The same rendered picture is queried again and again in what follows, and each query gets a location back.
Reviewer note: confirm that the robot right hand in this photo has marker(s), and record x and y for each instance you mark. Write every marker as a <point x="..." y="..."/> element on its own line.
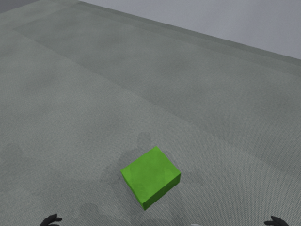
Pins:
<point x="275" y="221"/>

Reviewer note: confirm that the carton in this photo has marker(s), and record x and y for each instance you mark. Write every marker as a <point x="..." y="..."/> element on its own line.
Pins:
<point x="150" y="177"/>

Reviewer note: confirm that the robot left hand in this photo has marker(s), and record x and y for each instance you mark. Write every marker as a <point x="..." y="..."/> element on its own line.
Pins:
<point x="51" y="219"/>

